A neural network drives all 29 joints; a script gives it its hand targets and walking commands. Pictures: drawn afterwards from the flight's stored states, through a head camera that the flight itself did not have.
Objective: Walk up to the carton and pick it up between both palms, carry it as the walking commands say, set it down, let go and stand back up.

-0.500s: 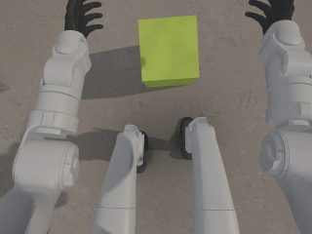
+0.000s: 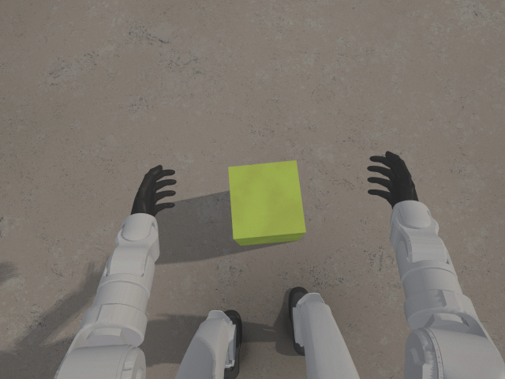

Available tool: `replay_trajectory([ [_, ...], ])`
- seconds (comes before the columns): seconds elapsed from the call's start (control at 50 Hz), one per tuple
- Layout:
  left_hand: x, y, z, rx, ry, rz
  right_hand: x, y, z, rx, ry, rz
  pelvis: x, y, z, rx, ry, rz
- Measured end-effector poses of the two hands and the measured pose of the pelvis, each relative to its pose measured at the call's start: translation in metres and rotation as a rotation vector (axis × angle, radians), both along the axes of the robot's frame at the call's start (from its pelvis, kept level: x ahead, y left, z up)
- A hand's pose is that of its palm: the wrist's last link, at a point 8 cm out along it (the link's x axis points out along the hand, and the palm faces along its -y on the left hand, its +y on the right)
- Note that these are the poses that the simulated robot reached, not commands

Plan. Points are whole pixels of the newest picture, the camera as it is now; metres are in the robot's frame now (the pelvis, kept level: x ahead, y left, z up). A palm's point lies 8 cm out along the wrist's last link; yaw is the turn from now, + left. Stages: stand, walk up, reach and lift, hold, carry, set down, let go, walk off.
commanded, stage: let go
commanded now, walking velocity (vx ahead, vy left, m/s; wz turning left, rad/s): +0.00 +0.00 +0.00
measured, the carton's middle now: (266, 207) +0.47 -0.03 -0.57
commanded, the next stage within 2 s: stand in 0.90 s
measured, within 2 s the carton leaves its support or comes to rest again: neither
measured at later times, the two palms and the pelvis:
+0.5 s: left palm (62, 325) +0.23 +0.24 +0.00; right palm (458, 315) +0.21 -0.23 +0.00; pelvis +0.05 +0.02 +0.07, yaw -3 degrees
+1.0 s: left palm (48, 347) +0.20 +0.25 +0.01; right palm (487, 341) +0.18 -0.26 +0.01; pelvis +0.04 +0.01 +0.08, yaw -3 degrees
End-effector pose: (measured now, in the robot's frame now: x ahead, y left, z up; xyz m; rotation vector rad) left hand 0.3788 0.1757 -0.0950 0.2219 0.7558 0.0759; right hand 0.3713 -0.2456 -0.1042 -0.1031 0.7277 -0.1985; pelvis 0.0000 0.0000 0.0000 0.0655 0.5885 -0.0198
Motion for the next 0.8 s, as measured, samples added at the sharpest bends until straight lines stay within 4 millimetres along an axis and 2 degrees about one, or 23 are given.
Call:
replay_trajectory([
  [0.08, -0.021, 0.009, 0.021, -0.009, 0.010, 0.002, -0.030, -0.006, 0.018, -0.017, 0.033, 0.027, 0.017, 0.000, 0.018, -0.004, -0.062, -0.007],
  [0.22, -0.051, 0.026, 0.059, -0.006, -0.006, -0.010, -0.073, -0.002, 0.056, -0.039, 0.033, 0.063, 0.038, 0.004, 0.041, -0.019, -0.207, -0.020],
  [0.32, -0.088, 0.041, 0.078, 0.001, 0.005, -0.010, -0.109, 0.004, 0.079, -0.048, 0.034, 0.062, 0.049, 0.008, 0.055, -0.033, -0.325, -0.028],
  [0.46, -0.142, 0.058, 0.091, -0.003, 0.033, -0.008, -0.154, 0.009, 0.102, -0.063, 0.032, 0.040, 0.054, 0.017, 0.070, -0.054, -0.500, -0.037],
  [0.6, -0.171, 0.069, 0.099, -0.004, 0.043, -0.008, -0.173, 0.015, 0.113, -0.056, 0.023, 0.042, 0.048, 0.021, 0.076, -0.068, -0.639, -0.043],
  [0.8, -0.173, 0.065, 0.103, -0.007, 0.051, -0.016, -0.183, 0.011, 0.113, -0.037, 0.048, 0.044, 0.041, 0.016, 0.076, -0.069, -0.719, -0.045],
])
